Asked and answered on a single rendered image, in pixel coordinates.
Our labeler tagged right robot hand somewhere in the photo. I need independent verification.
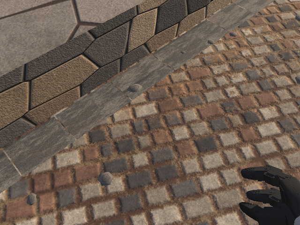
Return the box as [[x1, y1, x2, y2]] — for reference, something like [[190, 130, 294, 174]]
[[239, 164, 300, 225]]

